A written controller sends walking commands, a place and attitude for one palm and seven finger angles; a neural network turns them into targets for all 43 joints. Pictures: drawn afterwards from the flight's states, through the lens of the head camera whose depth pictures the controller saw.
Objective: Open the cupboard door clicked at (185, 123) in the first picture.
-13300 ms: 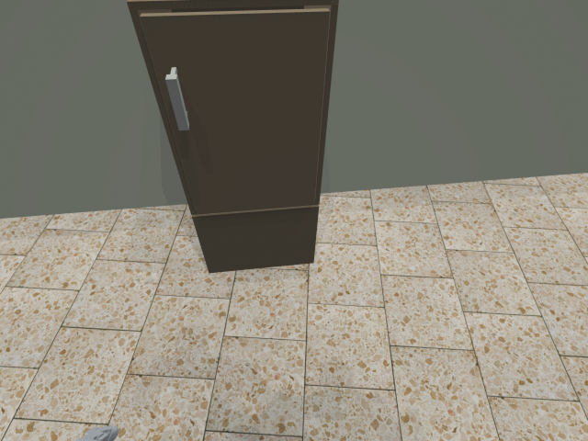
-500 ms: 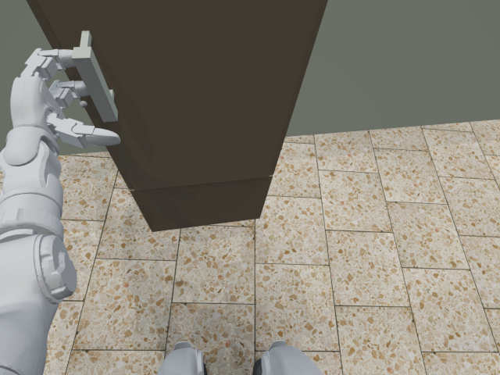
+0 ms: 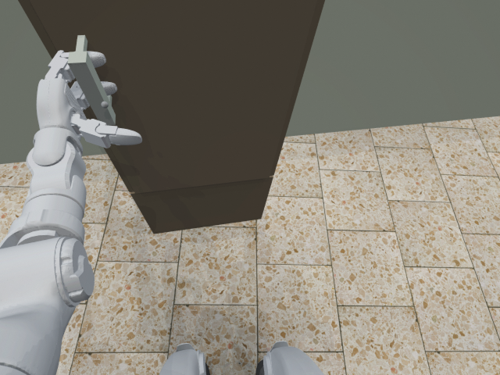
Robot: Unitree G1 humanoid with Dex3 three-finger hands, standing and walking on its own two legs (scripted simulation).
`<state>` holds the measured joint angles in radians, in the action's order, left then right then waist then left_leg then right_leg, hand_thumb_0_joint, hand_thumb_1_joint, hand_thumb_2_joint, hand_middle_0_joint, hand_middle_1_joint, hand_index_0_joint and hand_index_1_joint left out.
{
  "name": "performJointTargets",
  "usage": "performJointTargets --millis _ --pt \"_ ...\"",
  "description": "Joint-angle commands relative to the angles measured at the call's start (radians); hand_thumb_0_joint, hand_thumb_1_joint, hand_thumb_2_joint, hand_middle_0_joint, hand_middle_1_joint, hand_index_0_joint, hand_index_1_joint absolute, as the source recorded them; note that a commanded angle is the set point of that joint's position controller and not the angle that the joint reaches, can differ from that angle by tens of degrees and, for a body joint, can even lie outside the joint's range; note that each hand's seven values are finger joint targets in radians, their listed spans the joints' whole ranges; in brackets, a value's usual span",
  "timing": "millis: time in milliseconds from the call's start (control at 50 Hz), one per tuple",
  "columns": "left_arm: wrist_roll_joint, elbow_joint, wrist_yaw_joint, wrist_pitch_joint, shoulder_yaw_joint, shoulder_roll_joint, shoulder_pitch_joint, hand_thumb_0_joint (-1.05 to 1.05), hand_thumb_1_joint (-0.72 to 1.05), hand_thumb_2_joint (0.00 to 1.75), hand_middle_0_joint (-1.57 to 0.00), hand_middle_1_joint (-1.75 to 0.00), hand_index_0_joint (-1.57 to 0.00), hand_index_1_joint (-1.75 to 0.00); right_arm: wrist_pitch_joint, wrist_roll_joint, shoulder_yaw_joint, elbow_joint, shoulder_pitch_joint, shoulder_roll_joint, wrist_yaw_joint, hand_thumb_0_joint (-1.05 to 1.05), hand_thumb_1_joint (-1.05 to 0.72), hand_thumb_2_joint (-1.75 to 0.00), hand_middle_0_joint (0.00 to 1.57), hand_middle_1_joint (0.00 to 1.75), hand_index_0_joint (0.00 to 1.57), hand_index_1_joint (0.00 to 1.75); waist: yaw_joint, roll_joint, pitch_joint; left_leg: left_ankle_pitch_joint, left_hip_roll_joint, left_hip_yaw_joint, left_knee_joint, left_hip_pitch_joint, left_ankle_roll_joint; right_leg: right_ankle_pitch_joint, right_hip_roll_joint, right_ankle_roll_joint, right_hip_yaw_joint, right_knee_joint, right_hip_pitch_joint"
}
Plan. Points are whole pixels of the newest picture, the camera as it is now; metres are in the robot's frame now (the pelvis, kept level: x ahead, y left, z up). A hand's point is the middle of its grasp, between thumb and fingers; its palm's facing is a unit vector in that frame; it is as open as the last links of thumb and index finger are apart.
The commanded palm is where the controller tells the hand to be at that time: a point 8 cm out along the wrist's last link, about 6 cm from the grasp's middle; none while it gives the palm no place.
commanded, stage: slide the fingers in behind the handle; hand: left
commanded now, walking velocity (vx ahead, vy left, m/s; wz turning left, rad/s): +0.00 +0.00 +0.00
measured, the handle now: (95, 83) +0.56 +0.21 +0.09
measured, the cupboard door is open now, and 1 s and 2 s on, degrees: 0 0 25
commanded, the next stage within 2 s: close the thumb around the handle in 0.44 s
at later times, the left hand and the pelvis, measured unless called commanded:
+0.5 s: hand (102, 108) +0.51 +0.19 +0.09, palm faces +0.09 -1.00 +0.00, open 14.0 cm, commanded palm +0.49 +0.23 +0.09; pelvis +0.00 +0.00 +0.00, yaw +0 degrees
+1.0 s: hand (105, 106) +0.51 +0.18 +0.09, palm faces +0.10 -1.00 +0.00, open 8.3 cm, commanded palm +0.49 +0.23 +0.09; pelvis +0.00 +0.00 +0.00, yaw +0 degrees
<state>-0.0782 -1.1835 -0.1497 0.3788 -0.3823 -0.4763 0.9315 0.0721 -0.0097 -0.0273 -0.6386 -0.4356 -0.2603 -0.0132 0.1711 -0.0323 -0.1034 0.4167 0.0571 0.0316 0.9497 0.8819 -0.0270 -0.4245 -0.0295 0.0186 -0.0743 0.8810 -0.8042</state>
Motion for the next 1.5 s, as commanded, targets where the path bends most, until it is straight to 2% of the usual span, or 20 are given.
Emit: performJointTargets --millis 0,100,260,300,360,440,520,580,640,700,800,920,1020,1120,1160,1200,1280,1320,1340,1480 --pt "-0.010 0.202 0.015 0.070 -0.003 -0.193 0.452 0.00 -0.50 0.30 -0.30 -1.20 -0.30 -1.20 -0.016 -0.007 0.071 0.042 -0.158 -0.176 0.011 0.00 -0.90 -0.90 0.20 0.30 0.20 0.30 0.014 -0.089 -0.452 -0.399 -0.033 -0.074 -0.070 -0.410 -0.006 0.377 -0.036 -0.008 0.041 -0.089 0.119" --pt "0.013 0.196 0.039 0.081 -0.058 -0.282 0.480 0.00 -0.50 0.30 -0.30 -1.20 -0.30 -1.20 -0.017 -0.009 0.066 0.042 -0.158 -0.181 0.015 0.00 -0.90 -0.90 0.20 0.30 0.20 0.30 0.008 -0.086 -0.444 -0.377 -0.035 -0.073 -0.069 -0.376 -0.008 0.368 -0.032 -0.007 0.049 -0.081 0.134" --pt "-0.004 0.174 0.005 0.079 -0.015 -0.225 0.466 0.00 -0.50 0.30 -0.30 -1.20 -0.30 -1.20 -0.021 -0.004 0.068 0.044 -0.149 -0.181 0.017 0.00 -0.90 -0.90 0.20 0.30 0.20 0.30 0.018 -0.090 -0.449 -0.358 -0.034 -0.072 -0.069 -0.389 -0.006 0.352 -0.033 -0.008 0.048 -0.090 0.124" --pt "-0.007 0.195 0.002 0.081 -0.033 -0.250 0.468 0.00 -0.50 0.30 -0.30 -1.20 -0.30 -1.20 -0.020 -0.004 0.069 0.043 -0.153 -0.184 0.020 0.00 -0.90 -0.90 0.20 0.30 0.20 0.30 0.010 -0.104 -0.469 -0.386 -0.033 -0.075 -0.067 -0.404 -0.006 0.370 -0.033 -0.006 0.047 -0.084 0.127" --pt "-0.012 0.168 0.000 0.071 -0.016 -0.226 0.455 0.00 -0.50 0.30 -0.30 -1.20 -0.30 -1.20 -0.018 -0.002 0.069 0.038 -0.152 -0.184 0.020 0.00 -0.90 -0.90 0.20 0.30 0.20 0.30 0.019 -0.077 -0.429 -0.364 -0.031 -0.077 -0.069 -0.388 -0.006 0.346 -0.034 -0.007 0.043 -0.091 0.109" --pt "-0.005 0.191 0.008 0.080 0.007 -0.211 0.527 0.00 -0.50 0.30 -0.30 -1.20 -0.30 -1.20 -0.022 -0.005 0.068 0.029 -0.150 -0.183 0.021 0.00 -0.90 -0.90 0.20 0.30 0.20 0.30 0.036 -0.108 -0.427 -0.349 -0.029 -0.090 -0.069 -0.413 -0.004 0.308 -0.033 -0.006 0.040 -0.090 0.066" --pt "-0.008 0.213 0.019 0.095 -0.005 -0.210 0.509 0.00 -0.50 0.30 -0.30 -1.20 -0.30 -1.20 -0.027 -0.011 0.070 0.030 -0.153 -0.183 0.017 0.00 -0.90 -0.90 0.20 0.30 0.20 0.30 0.020 -0.129 -0.486 -0.402 -0.029 -0.094 -0.061 -0.449 0.000 0.339 -0.034 -0.002 0.036 -0.076 0.078" --pt "-0.004 0.204 0.023 0.094 -0.005 -0.205 0.480 0.00 -0.33 0.37 -0.31 -1.22 -0.31 -1.22 -0.024 -0.012 0.072 0.028 -0.158 -0.185 0.013 0.00 -0.90 -0.90 0.20 0.30 0.20 0.30 0.017 -0.120 -0.484 -0.426 -0.028 -0.097 -0.058 -0.459 0.000 0.346 -0.036 -0.001 0.031 -0.073 0.072" --pt "-0.002 0.160 0.027 0.068 0.002 -0.201 0.459 0.00 -0.16 0.44 -0.32 -1.24 -0.32 -1.24 -0.016 -0.005 0.069 0.036 -0.146 -0.185 0.012 0.00 -0.90 -0.90 0.20 0.30 0.20 0.30 0.022 -0.079 -0.410 -0.356 -0.030 -0.085 -0.072 -0.392 -0.003 0.318 -0.035 -0.006 0.034 -0.088 0.078" --pt "0.001 0.201 0.039 0.081 -0.054 -0.269 0.482 0.00 0.00 0.52 -0.34 -1.25 -0.34 -1.25 -0.020 -0.009 0.068 0.043 -0.149 -0.187 0.016 0.00 -0.90 -0.90 0.20 0.30 0.20 0.30 0.004 -0.096 -0.466 -0.364 -0.035 -0.081 -0.070 -0.394 -0.006 0.338 -0.034 -0.004 0.045 -0.082 0.120" --pt "0.003 0.196 0.029 0.096 0.017 -0.179 0.471 0.00 0.28 0.64 -0.36 -1.28 -0.36 -1.28 -0.022 -0.009 0.070 0.037 -0.148 -0.178 0.011 0.00 -0.90 -0.90 0.20 0.30 0.20 0.30 0.023 -0.100 -0.443 -0.394 -0.028 -0.086 -0.066 -0.425 -0.001 0.346 -0.036 -0.005 0.036 -0.079 0.079" --pt "-0.004 0.183 0.024 0.080 -0.046 -0.252 0.448 0.00 0.62 0.78 -0.38 -1.32 -0.38 -1.32 -0.019 -0.005 0.068 0.039 -0.151 -0.183 0.017 0.00 -0.90 -0.90 0.20 0.30 0.20 0.30 0.003 -0.076 -0.449 -0.378 -0.035 -0.075 -0.067 -0.381 -0.006 0.364 -0.034 -0.007 0.046 -0.084 0.131" --pt "-0.005 0.198 0.015 0.090 -0.008 -0.221 0.487 0.00 0.90 0.90 -0.40 -1.35 -0.40 -1.35 -0.021 -0.005 0.069 0.037 -0.146 -0.181 0.020 0.00 -0.90 -0.90 0.20 0.30 0.20 0.30 0.023 -0.096 -0.449 -0.364 -0.033 -0.081 -0.066 -0.400 -0.005 0.343 -0.033 -0.007 0.046 -0.086 0.101" --pt "-0.008 0.188 0.012 0.083 -0.016 -0.226 0.487 0.00 0.90 0.90 -0.40 -1.35 -0.40 -1.35 -0.022 -0.006 0.069 0.034 -0.148 -0.182 0.020 0.00 -0.90 -0.90 0.20 0.30 0.20 0.30 0.020 -0.112 -0.461 -0.373 -0.034 -0.080 -0.058 -0.402 -0.005 0.345 -0.033 -0.007 0.047 -0.084 0.095" --pt "-0.011 0.165 0.022 0.073 -0.052 -0.272 0.495 0.00 0.90 0.90 -0.40 -1.35 -0.40 -1.35 -0.021 -0.005 0.066 0.033 -0.148 -0.188 0.025 0.00 -0.90 -0.90 0.20 0.30 0.20 0.30 0.024 -0.069 -0.424 -0.332 -0.034 -0.078 -0.067 -0.355 -0.008 0.324 -0.032 -0.011 0.048 -0.090 0.112" --pt "-0.001 0.195 0.025 0.081 -0.056 -0.280 0.487 0.00 0.90 0.90 -0.40 -1.35 -0.40 -1.35 -0.022 -0.007 0.066 0.039 -0.151 -0.184 0.024 0.00 -0.90 -0.90 0.20 0.30 0.20 0.30 0.009 -0.104 -0.471 -0.377 -0.035 -0.080 -0.065 -0.386 -0.006 0.356 -0.031 -0.007 0.047 -0.079 0.125" --pt "-0.010 0.199 0.022 0.084 -0.059 -0.271 0.451 0.00 0.90 0.90 -0.40 -1.35 -0.40 -1.35 -0.022 -0.007 0.065 0.047 -0.149 -0.183 0.021 0.00 -0.90 -0.90 0.20 0.30 0.20 0.30 0.003 -0.075 -0.463 -0.376 -0.038 -0.074 -0.065 -0.370 -0.009 0.371 -0.035 -0.007 0.049 -0.082 0.152" --pt "-0.007 0.216 0.020 0.088 -0.054 -0.268 0.452 0.00 0.90 0.90 -0.40 -1.35 -0.40 -1.35 -0.022 -0.006 0.067 0.049 -0.140 -0.180 0.020 0.00 -0.90 -0.90 0.20 0.30 0.20 0.30 -0.001 -0.108 -0.472 -0.378 -0.038 -0.068 -0.065 -0.380 -0.006 0.378 -0.033 -0.008 0.051 -0.083 0.151" --pt "-0.011 0.239 0.022 0.091 -0.002 -0.211 0.510 0.00 0.90 0.90 -0.40 -1.35 -0.40 -1.35 -0.024 -0.005 0.067 0.045 -0.136 -0.176 0.019 0.00 -0.90 -0.90 0.20 0.30 0.20 0.30 0.027 -0.109 -0.466 -0.372 -0.034 -0.075 -0.065 -0.399 -0.004 0.363 -0.034 -0.010 0.047 -0.085 0.120" --pt "-0.022 0.303 0.029 0.109 -0.007 -0.167 0.323 0.00 0.90 0.90 -0.40 -1.35 -0.40 -1.35 -0.022 -0.005 0.081 0.061 -0.130 -0.176 0.003 0.00 -0.90 -0.90 0.20 0.30 0.20 0.30 -0.031 -0.108 -0.519 -0.462 -0.033 -0.074 -0.071 -0.464 0.002 0.414 -0.041 0.002 0.036 -0.073 0.154"
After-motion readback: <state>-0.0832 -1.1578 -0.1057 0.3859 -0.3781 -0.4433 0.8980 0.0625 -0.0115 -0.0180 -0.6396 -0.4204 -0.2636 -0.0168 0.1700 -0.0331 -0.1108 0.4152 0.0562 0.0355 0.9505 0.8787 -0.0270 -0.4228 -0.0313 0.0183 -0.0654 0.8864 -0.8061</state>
